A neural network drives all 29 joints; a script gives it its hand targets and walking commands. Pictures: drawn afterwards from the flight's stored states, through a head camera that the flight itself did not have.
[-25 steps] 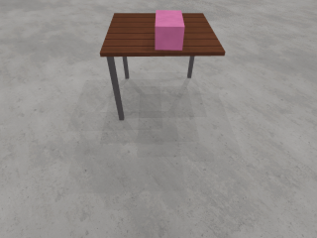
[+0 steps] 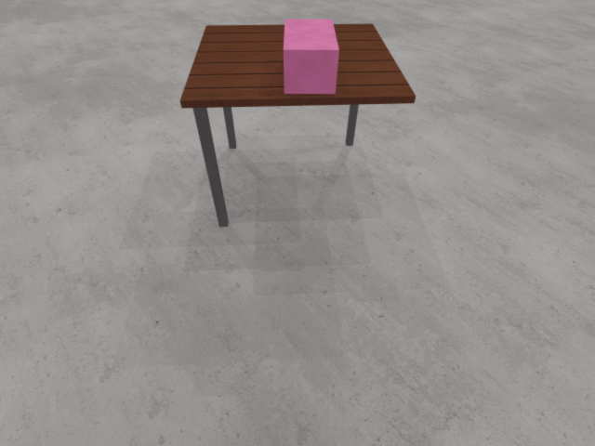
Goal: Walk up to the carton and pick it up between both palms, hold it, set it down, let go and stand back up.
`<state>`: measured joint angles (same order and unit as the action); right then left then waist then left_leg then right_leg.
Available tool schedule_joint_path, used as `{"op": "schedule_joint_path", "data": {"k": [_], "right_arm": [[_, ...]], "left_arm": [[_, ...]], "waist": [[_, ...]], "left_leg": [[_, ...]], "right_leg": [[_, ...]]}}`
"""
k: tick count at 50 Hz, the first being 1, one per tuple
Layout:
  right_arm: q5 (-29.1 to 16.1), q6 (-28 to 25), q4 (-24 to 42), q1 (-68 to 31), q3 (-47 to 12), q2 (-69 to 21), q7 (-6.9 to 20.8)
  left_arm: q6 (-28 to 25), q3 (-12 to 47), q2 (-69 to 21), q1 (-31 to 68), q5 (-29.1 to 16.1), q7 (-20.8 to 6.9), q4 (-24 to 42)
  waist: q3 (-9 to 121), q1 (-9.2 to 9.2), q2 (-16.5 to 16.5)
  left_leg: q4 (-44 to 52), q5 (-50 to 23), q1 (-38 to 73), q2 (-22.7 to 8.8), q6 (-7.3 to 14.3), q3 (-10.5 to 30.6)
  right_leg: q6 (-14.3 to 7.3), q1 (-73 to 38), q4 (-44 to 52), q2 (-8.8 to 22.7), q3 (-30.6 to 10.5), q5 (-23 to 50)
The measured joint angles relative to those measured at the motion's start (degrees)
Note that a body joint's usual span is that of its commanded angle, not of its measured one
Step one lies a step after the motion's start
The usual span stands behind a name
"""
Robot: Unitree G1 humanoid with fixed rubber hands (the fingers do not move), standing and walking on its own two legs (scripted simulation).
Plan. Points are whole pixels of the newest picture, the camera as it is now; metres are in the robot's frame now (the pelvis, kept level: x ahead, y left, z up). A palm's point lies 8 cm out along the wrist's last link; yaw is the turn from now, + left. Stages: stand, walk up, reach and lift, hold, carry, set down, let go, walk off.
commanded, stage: stand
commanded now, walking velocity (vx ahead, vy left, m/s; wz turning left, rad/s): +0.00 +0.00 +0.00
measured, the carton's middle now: (309, 55) +1.39 -0.03 -0.04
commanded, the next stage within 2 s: none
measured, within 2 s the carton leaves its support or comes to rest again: neither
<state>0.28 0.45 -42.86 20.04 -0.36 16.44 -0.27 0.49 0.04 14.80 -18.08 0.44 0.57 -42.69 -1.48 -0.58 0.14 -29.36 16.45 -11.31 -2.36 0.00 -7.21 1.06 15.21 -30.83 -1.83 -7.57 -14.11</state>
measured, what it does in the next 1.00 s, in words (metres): stands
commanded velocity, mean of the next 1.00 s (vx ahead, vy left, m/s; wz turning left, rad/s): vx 0.00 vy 0.00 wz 0.00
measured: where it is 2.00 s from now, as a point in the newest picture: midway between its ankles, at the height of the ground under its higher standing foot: outside the picture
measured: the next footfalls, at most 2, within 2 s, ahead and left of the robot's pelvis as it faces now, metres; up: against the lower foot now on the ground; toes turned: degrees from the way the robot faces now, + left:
none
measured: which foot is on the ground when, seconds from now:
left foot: down 0.00-1.00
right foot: down 0.00-1.00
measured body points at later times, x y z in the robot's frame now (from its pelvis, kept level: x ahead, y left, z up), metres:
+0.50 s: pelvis +0.00 +0.00 +0.00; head +0.01 +0.00 +0.45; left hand +0.08 +0.26 -0.12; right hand +0.05 -0.27 -0.13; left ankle -0.01 +0.12 -0.73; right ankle +0.03 -0.13 -0.73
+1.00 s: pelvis +0.00 +0.00 +0.00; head +0.00 +0.00 +0.45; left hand +0.08 +0.26 -0.13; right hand +0.03 -0.27 -0.13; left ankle -0.01 +0.12 -0.73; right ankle +0.03 -0.13 -0.73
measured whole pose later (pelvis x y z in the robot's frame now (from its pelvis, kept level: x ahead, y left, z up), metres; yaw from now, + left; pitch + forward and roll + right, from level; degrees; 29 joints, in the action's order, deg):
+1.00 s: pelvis +0.00 +0.00 +0.00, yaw -2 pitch -2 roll +1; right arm 0.1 0.6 -46.6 20.8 -0.2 16.3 -0.6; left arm 0.5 0.2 14.5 -17.9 0.4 1.2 -46.6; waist -1.5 -0.8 0.2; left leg -27.8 16.1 -9.9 -2.7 -0.1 -8.5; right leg 1.1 14.7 -29.7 -2.2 -8.9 -13.3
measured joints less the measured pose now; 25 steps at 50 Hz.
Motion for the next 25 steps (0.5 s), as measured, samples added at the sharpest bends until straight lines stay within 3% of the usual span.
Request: {"op": "schedule_joint_path", "data": {"k": [25], "right_arm": [[-0.1, 0.14, -1.62, 0.52, 0.11, 0.05, -0.18]], "left_arm": [[0.02, 0.04, -0.07, 0.02, -0.03, 0.29, -1.74]], "waist": [[-0.01, -0.13, 0.03]], "left_leg": [[0.62, 0.0, 0.7, -0.21, -0.01, -0.75]], "right_leg": [[0.1, -0.26, 0.52, -0.22, -0.76, 0.32]]}}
